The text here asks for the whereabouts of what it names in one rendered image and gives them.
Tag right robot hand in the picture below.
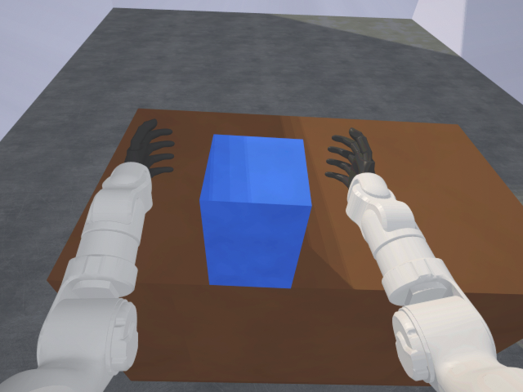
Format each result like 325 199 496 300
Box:
325 127 375 190

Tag right robot forearm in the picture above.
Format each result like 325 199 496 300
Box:
346 172 497 359

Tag carton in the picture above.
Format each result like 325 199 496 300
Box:
199 134 312 288

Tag left robot forearm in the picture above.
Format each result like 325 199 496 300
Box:
37 162 153 365

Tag left robot upper arm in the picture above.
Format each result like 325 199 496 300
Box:
0 298 138 392

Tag pedestal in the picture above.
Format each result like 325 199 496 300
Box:
47 109 523 386

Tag right robot upper arm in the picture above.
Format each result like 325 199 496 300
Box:
392 296 523 392

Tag left robot hand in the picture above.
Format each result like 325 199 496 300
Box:
124 118 175 178

